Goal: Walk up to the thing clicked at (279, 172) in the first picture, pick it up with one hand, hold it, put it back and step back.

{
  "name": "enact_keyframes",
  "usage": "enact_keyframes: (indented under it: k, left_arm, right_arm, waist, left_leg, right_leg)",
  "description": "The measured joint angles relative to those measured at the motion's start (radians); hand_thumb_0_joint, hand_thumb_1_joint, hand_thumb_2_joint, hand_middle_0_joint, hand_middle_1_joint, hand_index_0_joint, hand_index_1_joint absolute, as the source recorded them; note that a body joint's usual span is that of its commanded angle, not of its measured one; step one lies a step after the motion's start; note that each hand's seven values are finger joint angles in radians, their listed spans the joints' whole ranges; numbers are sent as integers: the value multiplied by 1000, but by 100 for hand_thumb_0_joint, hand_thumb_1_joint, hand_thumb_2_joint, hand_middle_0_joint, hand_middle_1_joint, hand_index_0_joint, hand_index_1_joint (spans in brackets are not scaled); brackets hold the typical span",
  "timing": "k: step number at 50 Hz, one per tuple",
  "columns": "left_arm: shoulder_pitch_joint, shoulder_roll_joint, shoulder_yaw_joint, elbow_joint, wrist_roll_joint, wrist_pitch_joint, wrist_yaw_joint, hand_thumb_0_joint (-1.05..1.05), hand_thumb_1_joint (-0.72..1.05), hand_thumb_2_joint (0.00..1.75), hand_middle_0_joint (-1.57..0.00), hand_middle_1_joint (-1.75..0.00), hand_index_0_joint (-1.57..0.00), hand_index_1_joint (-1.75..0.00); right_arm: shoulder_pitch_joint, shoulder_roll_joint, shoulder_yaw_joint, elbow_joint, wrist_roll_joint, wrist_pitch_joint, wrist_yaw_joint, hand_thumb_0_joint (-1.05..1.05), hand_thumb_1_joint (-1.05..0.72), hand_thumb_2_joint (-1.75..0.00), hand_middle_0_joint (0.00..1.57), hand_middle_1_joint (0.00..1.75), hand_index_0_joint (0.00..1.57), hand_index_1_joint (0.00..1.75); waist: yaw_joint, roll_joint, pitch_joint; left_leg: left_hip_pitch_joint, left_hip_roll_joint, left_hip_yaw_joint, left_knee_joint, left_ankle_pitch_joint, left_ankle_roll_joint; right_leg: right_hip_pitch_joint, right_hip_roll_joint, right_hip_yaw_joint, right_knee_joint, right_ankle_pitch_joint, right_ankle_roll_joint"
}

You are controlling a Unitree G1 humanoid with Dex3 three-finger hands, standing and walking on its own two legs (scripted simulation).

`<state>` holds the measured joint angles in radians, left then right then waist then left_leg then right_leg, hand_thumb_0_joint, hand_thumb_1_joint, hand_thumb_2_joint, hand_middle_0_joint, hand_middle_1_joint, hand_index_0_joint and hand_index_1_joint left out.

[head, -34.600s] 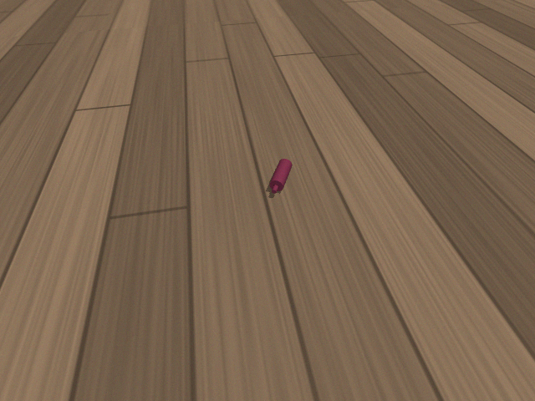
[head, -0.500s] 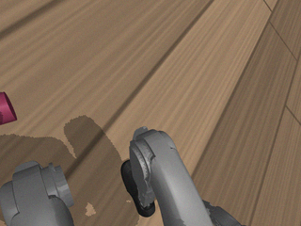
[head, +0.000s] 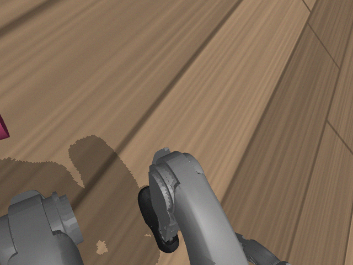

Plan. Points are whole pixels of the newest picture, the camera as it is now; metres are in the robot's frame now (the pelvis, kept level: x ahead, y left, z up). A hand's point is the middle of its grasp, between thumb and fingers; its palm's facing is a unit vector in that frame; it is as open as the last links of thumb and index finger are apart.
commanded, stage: open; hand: left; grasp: from above
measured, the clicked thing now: out of the picture +0.44 +0.35 -0.26
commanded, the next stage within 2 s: withdraw in 0.54 s
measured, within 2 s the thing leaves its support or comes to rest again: neither
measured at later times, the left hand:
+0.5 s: hand out of the picture +0.43 +0.32 -0.25, palm faces -0.45 -0.18 -0.87, open 14.0 cm
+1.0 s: hand out of the picture +0.45 +0.35 -0.15, palm faces -0.27 -0.09 -0.96, open 14.1 cm
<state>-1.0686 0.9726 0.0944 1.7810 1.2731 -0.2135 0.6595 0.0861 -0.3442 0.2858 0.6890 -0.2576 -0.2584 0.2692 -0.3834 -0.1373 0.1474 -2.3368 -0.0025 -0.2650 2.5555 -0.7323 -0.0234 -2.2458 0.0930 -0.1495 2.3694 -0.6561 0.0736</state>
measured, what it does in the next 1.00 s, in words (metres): stands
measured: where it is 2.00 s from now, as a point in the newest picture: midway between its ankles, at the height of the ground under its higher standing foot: (122, 255)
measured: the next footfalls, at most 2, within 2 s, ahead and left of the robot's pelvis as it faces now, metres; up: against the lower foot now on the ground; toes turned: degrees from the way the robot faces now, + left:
none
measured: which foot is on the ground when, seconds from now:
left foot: down 0.00-1.00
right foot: down 0.00-1.00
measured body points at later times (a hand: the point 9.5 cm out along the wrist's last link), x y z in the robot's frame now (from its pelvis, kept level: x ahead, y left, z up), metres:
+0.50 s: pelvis +0.00 +0.00 +0.00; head +0.27 +0.13 +0.33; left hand +0.45 +0.33 -0.20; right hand +0.06 -0.25 -0.05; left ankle +0.06 +0.13 -0.27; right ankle +0.12 -0.12 -0.27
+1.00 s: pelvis +0.01 +0.00 +0.02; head +0.23 +0.11 +0.39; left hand +0.46 +0.35 -0.10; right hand +0.08 -0.25 -0.07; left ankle +0.06 +0.13 -0.27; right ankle +0.12 -0.12 -0.27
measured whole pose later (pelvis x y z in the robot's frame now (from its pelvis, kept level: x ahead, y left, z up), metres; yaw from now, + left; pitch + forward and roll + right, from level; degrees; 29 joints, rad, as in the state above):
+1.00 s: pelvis +0.01 +0.00 +0.02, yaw +2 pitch +33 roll -12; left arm -0.90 0.79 0.11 1.40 1.19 -0.08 0.54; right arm 0.15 -0.31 0.16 0.73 -0.18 -0.18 0.30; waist -0.29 -0.01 -0.04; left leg -2.34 0.00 -0.22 2.48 -0.73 -0.03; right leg -2.26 0.07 -0.12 2.34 -0.67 0.05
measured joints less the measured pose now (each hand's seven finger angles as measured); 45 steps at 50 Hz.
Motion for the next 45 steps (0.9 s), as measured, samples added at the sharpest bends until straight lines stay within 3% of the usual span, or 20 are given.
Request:
enact_keyframes:
  k: [17,26,34,40,45]
  left_arm:
    - [17,-1,10,-10,-14,8,-22,0,-49,98,-13,-98,-12,-98]
    - [12,16,-2,-15,-12,-13,-36,0,-51,101,-9,-102,-9,-102]
    - [14,20,-3,-21,1,-16,-20,0,-50,101,-9,-104,-8,-103]
    - [50,-24,23,-115,4,3,-14,0,-50,100,-9,-103,-9,-102]
    - [107,-96,46,-260,-22,52,-34,0,-50,99,-9,-102,-9,-101]
  right_arm:
    - [-1,-1,2,-14,2,14,-4,0,-90,-90,20,31,20,30]
    - [6,-3,7,-19,-1,23,-16,0,-90,-90,20,30,20,30]
    - [15,1,16,-13,-7,25,-14,0,-89,-90,20,30,20,30]
    - [31,6,-1,-11,-3,22,-3,0,-90,-90,20,30,20,30]
    - [53,21,-54,12,19,32,21,0,-90,-90,20,30,20,30]
  waist:
    - [1,7,-4]
    - [1,1,16]
    - [-3,-5,9]
    - [14,11,-15]
    - [44,54,-84]
  left_leg:
    - [3,-3,0,-10,6,0]
    - [1,-1,3,-12,13,4]
    - [7,-2,-5,-8,4,0]
    - [2,-2,-1,-16,2,-3]
    - [-6,-3,9,-30,-3,-10]
  right_leg:
    - [6,-4,-2,-10,2,-3]
    - [6,-3,0,-13,9,-1]
    - [12,-4,-6,-12,3,0]
    - [5,-7,-5,-16,0,-13]
    - [-10,-14,3,-16,-9,-19]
